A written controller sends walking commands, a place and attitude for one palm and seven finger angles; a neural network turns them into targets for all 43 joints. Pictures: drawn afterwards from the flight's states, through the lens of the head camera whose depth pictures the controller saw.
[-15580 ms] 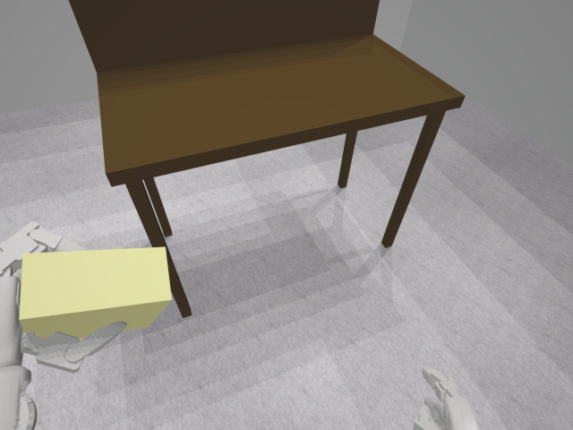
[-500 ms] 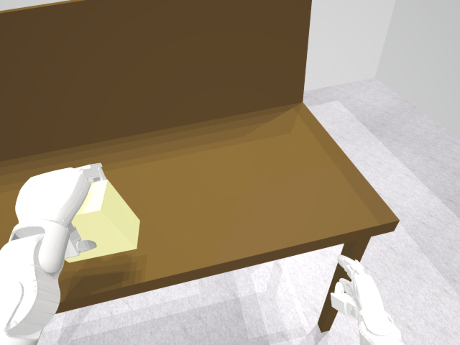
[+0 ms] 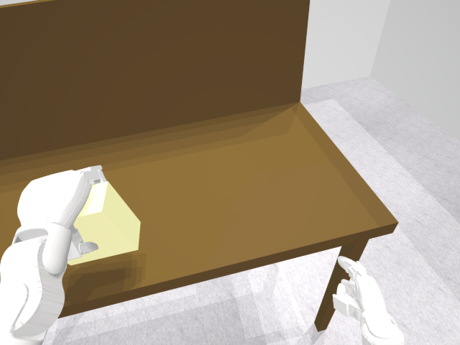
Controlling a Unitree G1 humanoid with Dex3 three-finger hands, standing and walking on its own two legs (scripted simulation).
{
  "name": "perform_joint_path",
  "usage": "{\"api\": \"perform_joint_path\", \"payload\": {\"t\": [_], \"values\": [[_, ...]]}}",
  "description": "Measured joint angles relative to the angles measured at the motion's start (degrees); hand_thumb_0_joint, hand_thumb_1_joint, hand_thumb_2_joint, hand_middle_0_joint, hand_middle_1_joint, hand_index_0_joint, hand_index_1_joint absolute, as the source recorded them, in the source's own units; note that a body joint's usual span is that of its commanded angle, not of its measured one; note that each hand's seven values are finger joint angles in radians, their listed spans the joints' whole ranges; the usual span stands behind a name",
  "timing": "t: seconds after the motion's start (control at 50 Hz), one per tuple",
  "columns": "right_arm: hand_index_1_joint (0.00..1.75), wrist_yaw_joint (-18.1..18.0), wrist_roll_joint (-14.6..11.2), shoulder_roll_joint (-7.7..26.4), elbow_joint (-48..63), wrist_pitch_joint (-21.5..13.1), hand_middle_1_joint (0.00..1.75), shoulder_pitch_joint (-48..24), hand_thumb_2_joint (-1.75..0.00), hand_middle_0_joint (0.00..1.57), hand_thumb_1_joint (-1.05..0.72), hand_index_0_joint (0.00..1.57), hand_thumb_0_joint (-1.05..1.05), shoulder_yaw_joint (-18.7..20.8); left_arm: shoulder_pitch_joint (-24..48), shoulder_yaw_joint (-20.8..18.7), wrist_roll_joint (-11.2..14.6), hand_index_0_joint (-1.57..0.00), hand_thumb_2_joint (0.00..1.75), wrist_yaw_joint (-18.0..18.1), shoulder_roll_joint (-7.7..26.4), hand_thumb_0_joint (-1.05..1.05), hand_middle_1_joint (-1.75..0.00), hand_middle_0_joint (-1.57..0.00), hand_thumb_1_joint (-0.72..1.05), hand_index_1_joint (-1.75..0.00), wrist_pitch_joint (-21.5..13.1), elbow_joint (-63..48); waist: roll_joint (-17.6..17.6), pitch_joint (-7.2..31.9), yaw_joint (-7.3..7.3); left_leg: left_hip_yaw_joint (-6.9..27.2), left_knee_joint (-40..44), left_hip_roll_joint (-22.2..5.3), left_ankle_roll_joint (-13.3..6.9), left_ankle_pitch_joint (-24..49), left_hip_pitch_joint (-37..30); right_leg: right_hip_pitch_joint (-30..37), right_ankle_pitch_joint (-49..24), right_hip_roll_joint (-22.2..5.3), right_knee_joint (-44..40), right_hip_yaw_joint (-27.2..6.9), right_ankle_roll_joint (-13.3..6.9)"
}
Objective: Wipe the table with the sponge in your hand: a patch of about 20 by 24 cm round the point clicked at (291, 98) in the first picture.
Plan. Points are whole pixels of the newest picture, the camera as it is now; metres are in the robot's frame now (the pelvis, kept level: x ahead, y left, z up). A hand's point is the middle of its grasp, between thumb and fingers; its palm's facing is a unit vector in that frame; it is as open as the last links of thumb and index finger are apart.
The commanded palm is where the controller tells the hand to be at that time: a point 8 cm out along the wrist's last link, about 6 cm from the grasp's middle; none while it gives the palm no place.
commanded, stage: move the sponge above the wiping area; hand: left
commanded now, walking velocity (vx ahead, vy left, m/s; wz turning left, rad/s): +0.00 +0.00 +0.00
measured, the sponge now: (94, 231) +0.23 +0.29 +0.10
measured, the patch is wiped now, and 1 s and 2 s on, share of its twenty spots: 0.00 0.00 0.00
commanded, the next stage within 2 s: none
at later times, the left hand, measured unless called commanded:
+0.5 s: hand (91, 219) +0.24 +0.28 +0.13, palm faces +0.09 -0.08 -0.99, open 10.0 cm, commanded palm +0.20 +0.27 +0.20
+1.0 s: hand (93, 217) +0.25 +0.29 +0.12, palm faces +0.06 -0.08 -1.00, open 10.0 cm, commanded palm +0.22 +0.28 +0.19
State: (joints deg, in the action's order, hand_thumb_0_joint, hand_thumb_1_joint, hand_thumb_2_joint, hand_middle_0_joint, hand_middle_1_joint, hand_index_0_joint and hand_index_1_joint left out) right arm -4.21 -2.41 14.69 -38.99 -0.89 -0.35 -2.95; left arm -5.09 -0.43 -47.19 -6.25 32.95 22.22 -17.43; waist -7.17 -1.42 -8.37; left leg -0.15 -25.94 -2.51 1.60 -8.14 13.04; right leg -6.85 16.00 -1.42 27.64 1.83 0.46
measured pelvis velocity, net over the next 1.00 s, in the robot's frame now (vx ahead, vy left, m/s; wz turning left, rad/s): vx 0.01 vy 0.00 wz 0.00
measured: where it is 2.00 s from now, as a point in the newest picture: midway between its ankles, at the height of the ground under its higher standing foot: outside the picture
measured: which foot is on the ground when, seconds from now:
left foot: down 0.00-1.00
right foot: down 0.00-1.00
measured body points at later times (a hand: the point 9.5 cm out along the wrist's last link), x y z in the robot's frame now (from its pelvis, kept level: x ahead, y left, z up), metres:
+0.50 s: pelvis +0.00 +0.00 +0.00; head -0.02 -0.05 +0.45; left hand +0.23 +0.28 +0.19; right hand +0.26 -0.18 -0.07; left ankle +0.07 +0.14 -0.74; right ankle -0.01 -0.13 -0.74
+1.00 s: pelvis +0.01 +0.00 +0.00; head -0.01 -0.04 +0.45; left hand +0.24 +0.29 +0.17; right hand +0.26 -0.20 -0.08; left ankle +0.07 +0.14 -0.74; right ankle -0.01 -0.13 -0.74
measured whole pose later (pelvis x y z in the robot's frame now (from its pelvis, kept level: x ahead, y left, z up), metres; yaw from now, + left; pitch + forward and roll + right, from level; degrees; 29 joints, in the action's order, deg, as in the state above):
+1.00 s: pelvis +0.01 +0.00 +0.00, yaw +0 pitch -4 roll +0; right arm -4.5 -2.1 14.5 -40.3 -0.8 0.4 -2.0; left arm -3.4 1.3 -50.1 -3.4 30.3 18.8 -9.2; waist -6.7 -1.2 -7.8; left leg 0.3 -25.5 -2.7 1.8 -8.5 12.8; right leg -6.0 15.9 -1.1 26.3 2.1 0.2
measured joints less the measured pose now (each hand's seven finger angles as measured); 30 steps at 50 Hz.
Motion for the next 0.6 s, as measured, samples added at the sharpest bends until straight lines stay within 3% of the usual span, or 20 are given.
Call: {"api": "perform_joint_path", "payload": {"t": [0.26,0.42,0.6], "values": [[0.31,0.3,0.1,-0.2,0.0,0.3,0.3,0.1,-0.9,0.2,-0.9,0.2,0.01,0.5,-1.7,1.0,-0.8,-0.75,1.02,1.4,-1.0,0.0,-1.33,-0.73,-0.49,-1.33,-0.4,-1.3,0.1,0.0,-0.03,-0.2,0.4,0.2,-0.3,0.1,-0.4,0.5,-0.3,-0.2,-0.7,-0.3,0.2],[0.3,-0.3,-0.1,-0.3,-0.8,0.3,0.3,-0.4,-0.9,0.2,-0.9,0.2,0.01,0.3,2.0,3.4,-2.3,-0.75,1.02,1.6,-2.4,0.0,-1.33,-0.73,-0.49,-1.33,0.5,3.6,0.0,0.0,-0.1,0.3,0.9,0.3,-0.1,0.7,-0.4,0.4,-0.5,-0.2,-0.6,0.2,0.0],[0.3,-0.1,0.1,-0.7,-1.0,0.3,0.3,-0.6,-0.9,0.2,-0.9,0.2,0.01,-0.1,2.7,3.0,-2.5,-0.75,1.02,1.7,-2.1,0.0,-1.33,-0.73,-0.49,-1.33,-0.7,5.8,-0.1,0.3,0.24,0.3,0.8,-0.2,0.2,0.6,-0.4,0.4,-0.5,0.3,-0.6,0.2,-0.3]]}}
